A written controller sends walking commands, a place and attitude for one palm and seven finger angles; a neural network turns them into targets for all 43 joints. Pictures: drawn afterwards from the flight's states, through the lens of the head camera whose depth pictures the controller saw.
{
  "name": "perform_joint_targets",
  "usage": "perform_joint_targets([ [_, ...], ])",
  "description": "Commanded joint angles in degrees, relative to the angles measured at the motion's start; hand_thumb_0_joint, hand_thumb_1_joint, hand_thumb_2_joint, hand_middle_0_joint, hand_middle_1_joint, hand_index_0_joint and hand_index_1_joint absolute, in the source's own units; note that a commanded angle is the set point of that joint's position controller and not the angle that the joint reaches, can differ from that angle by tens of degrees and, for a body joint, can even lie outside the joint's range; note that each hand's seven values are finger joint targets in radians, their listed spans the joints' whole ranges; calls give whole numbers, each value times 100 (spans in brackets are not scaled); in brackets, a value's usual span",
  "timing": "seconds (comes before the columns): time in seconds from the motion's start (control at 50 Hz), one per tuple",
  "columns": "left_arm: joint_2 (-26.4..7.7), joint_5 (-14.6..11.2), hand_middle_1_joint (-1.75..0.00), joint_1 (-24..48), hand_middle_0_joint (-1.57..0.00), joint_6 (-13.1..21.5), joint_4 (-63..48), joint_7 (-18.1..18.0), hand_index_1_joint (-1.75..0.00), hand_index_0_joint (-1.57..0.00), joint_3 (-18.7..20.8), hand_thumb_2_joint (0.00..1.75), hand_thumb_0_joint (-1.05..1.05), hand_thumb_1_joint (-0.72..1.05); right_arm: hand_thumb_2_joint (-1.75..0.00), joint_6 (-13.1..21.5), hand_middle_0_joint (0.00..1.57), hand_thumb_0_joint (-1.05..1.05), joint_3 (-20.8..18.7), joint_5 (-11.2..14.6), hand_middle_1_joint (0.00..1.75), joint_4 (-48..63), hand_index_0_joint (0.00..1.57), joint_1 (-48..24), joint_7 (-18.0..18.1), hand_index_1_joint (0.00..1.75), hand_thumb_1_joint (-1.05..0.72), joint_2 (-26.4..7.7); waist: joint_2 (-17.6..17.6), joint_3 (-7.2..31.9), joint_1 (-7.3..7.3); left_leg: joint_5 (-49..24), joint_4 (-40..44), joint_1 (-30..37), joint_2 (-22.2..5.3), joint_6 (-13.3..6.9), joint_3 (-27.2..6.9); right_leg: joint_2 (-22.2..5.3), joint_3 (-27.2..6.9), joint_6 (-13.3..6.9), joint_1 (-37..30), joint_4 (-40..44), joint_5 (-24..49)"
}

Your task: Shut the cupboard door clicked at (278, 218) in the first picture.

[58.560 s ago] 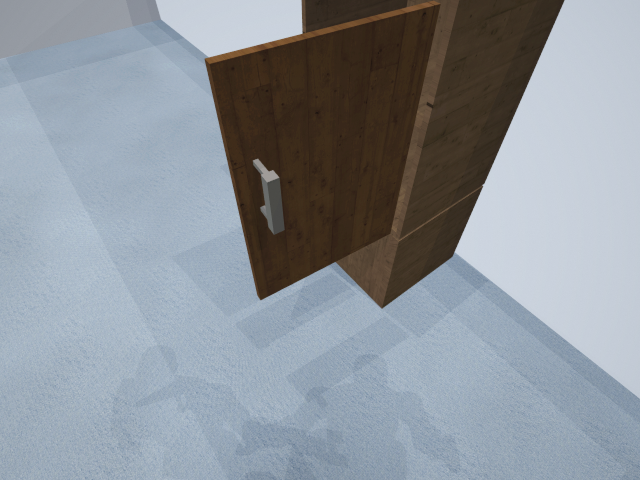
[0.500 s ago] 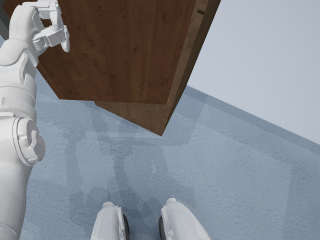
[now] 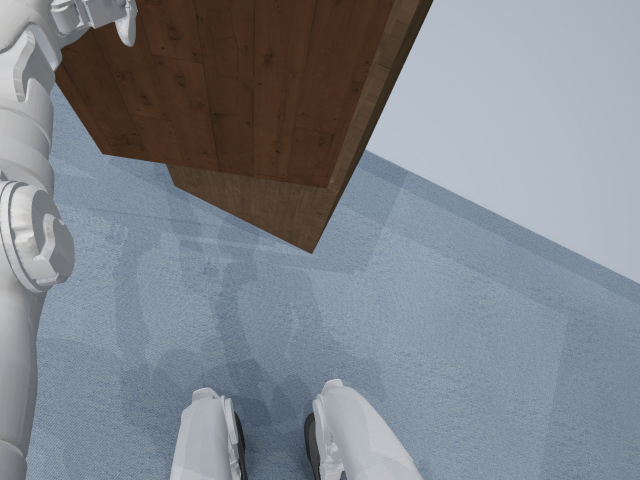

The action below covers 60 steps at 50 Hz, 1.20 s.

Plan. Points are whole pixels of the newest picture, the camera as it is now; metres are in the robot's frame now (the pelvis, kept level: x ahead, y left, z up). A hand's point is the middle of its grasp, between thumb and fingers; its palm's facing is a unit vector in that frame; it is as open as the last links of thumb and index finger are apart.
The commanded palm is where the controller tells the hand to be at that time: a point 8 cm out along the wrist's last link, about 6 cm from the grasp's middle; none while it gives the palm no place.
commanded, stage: push the door shut along its arc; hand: left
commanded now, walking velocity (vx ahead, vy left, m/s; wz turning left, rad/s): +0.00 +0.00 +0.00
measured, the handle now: out of the picture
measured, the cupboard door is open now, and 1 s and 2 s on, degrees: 20 13 13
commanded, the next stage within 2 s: pull the fist back off the door in 0.04 s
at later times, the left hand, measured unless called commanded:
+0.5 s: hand out of the picture +0.62 +0.08 +0.13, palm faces +0.07 -1.00 -0.07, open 3.1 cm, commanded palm +0.58 +0.11 +0.13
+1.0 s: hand (158, 58) +0.53 +0.09 +0.12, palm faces +0.08 -1.00 +0.00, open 3.1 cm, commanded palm +0.51 +0.13 +0.13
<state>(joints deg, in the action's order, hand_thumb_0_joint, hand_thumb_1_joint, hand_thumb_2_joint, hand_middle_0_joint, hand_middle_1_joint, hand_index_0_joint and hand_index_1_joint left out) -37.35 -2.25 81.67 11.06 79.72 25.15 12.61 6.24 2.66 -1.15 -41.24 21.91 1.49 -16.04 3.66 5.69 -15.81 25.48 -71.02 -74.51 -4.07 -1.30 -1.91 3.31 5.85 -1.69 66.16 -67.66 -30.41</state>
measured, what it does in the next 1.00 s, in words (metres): stands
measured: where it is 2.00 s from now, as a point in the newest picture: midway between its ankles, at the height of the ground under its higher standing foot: (280, 473)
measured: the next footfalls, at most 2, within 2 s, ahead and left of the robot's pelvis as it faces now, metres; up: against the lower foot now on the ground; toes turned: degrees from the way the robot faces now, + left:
none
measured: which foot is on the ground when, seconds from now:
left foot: down 0.00-1.00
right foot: down 0.00-1.00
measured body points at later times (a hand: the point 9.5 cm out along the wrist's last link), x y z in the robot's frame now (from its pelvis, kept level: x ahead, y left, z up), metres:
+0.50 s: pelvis +0.01 +0.00 +0.01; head +0.18 +0.00 +0.42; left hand +0.61 +0.13 +0.13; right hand -0.08 -0.22 -0.09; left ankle +0.06 +0.11 -0.62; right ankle +0.01 -0.11 -0.62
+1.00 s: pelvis +0.03 -0.02 +0.04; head +0.15 -0.01 +0.48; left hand +0.52 +0.14 +0.13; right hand +0.06 -0.29 -0.07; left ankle +0.06 +0.11 -0.62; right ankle +0.01 -0.11 -0.62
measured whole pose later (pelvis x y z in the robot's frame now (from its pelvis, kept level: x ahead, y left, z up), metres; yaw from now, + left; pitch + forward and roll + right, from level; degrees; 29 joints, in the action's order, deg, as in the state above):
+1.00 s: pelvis +0.03 -0.02 +0.04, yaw +3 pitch +22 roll -2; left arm -12.8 -2.8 50.5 25.7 61.1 -4.8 13.1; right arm -0.1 -2.6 -2.6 -37.7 22.0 -4.3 -15.8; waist 2.6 7.8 -8.8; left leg 24.2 -59.0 -56.6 -2.9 0.6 -0.5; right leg 2.5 4.3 -2.9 49.8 -58.1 -30.1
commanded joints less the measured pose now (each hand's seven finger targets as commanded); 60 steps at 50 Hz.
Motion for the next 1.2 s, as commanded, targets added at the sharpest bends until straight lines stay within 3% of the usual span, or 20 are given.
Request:
perform_joint_targets([
  [0.0,-366,-35,-150,3612,-130,364,-1389,104,-150,-130,-46,90,0,90,-90,129,20,0,-404,-3,30,-56,20,1438,81,30,-90,-1163,1434,3455,-552,-2177,283,4224,92,-187,-506,146,-239,-37,297,928,1557],
  [0.12,-333,21,-150,3823,-130,217,-1284,87,-150,-130,-58,90,0,90,-90,195,20,0,-374,-27,30,-100,20,1504,99,30,-90,-1160,1430,3463,-672,-2135,222,4169,90,-223,-520,178,-191,-36,507,872,1483],
  [0.14,-584,-358,-150,3897,-130,99,-1390,-1091,-150,-130,1100,90,0,90,-90,200,20,0,-284,-118,30,149,20,1847,20,30,-90,-1006,1453,3467,-419,-1857,323,3754,-37,-149,-609,100,-278,-12,266,923,1398],
  [0.18,-57,-90,-150,3482,-130,-44,-1093,-2076,-150,-130,826,90,0,90,-90,149,20,0,-320,-219,30,194,20,1837,-178,30,-90,-968,1264,3319,-484,-1607,420,3529,-35,-97,-651,78,-221,46,293,848,1229],
  [0.22,-29,107,-150,3449,-130,43,-1234,-2852,-150,-130,1111,90,0,90,-90,90,20,0,-379,-382,30,224,20,2006,-353,30,-90,-981,1082,3423,-468,-1686,434,3510,-8,-95,-693,71,-198,89,253,835,1248],
  [0.26,-11,616,-150,3306,-130,292,-1506,-3618,-150,-130,1068,90,0,90,-90,17,20,0,-394,-526,30,300,20,2050,-540,30,-90,-919,1168,3544,-390,-1799,395,3446,10,-78,-606,60,-200,105,153,804,1306],
  [0.3,-89,1182,-150,3205,-130,592,-1746,-3880,-150,-130,789,90,0,90,-90,-80,20,0,-452,-607,30,310,20,2115,-715,30,-90,-935,1400,3716,-375,-2009,418,3658,22,-49,-583,58,-208,75,115,792,1394],
  [0.36,26,1359,-150,3082,-130,824,-2027,-3692,-150,-130,514,90,0,90,-90,-275,20,0,-576,-551,30,345,20,2163,-822,30,-90,-976,1478,4012,-330,-2201,631,4199,42,9,-618,91,-208,23,-186,942,1578],
  [0.44,157,751,-150,2572,-130,590,-1748,-3183,-150,-130,675,90,0,90,-90,-438,20,0,-600,-357,30,398,20,2122,-735,30,-90,-1001,987,3923,-221,-1998,940,4103,136,-29,-476,146,-262,43,-918,1297,1782],
  [0.52,-222,404,-150,2148,-130,701,-1863,-3202,-150,-130,1276,90,0,90,-90,-467,20,0,-534,-333,30,462,20,2078,-644,30,-90,-931,537,3559,-6,-1797,1132,3549,208,-105,-243,128,-397,106,-1663,1514,2008],
  [0.62,128,604,-150,1058,-130,1410,-1953,-3353,-150,-130,1095,90,0,90,-90,-458,20,0,-571,-377,30,479,20,1984,-721,30,-90,-798,263,3091,150,-2082,1163,3338,264,-118,-36,69,-504,125,-2071,1506,2706],
  [0.72,826,414,-150,-104,-130,1306,-1732,-3008,-150,-130,637,90,0,90,-90,-614,20,0,-681,-247,30,554,20,1846,-728,30,-90,-813,2,2819,294,-2107,1329,3350,376,-110,163,19,-598,139,-2578,1710,3256],
  [0.82,1409,-126,-150,304,-130,1460,-2805,-2798,-150,-130,271,90,0,90,-90,-650,20,0,-736,-130,30,625,20,1512,-612,30,-90,-734,63,2945,268,-2164,1410,3894,409,-110,178,-12,-618,180,-2644,1830,3433],
  [0.84,1224,-152,-150,370,-130,1609,-3069,-2832,-150,-130,422,90,0,90,-90,-636,20,0,-764,-118,30,581,20,1449,-587,30,-90,-751,200,3145,359,-2308,1391,4113,398,-84,141,-13,-602,167,-2641,1770,3482],
  [0.92,1757,-52,-150,671,-130,2126,-3847,-2967,-150,-130,-174,90,0,90,-90,-537,20,0,-783,-137,30,475,20,1204,-564,30,-90,-634,668,3382,309,-2738,1271,4884,363,-56,29,-11,-522,120,-2203,1594,3446],
  [0.98,1656,125,-150,294,-130,2053,-3174,-3093,-150,-130,-116,90,0,90,-90,-569,20,0,-797,-137,30,331,20,1119,-560,30,-90,-687,390,3132,292,-2671,1260,4750,346,-41,-12,-31,-500,143,-2025,1579,3352],
  [1.04,1556,235,-150,-99,-130,1637,-2263,-3162,-150,-130,13,90,0,90,-90,-680,20,0,-741,-100,30,389,20,1053,-533,30,-90,-711,-132,2684,295,-2252,1373,4113,404,-75,72,-78,-544,198,-2175,1670,3250],
  [1.1,1322,133,-150,-183,-130,1302,-1774,-3207,-150,-130,310,90,0,90,-90,-750,20,0,-677,-78,30,549,20,939,-487,30,-90,-732,-521,2328,336,-1727,1483,3511,453,-107,135,-105,-631,228,-2467,1828,2994],
  [1.12,1155,75,-150,-93,-130,1329,-1822,-3212,-150,-130,487,90,0,90,-90,-746,20,0,-655,-94,30,600,20,938,-461,30,-90,-742,-506,2434,370,-1769,1484,3465,471,-118,140,-117,-674,222,-2607,1800,3097],
  [1.18,655,-83,-150,-638,-130,1624,-2817,-3080,-150,-130,1001,90,0,90,-90,-725,20,0,-647,-74,30,915,20,770,-428,30,-90,-688,-342,3401,866,-2154,1601,3775,490,-85,241,-143,-756,203,-3513,1717,3702],
])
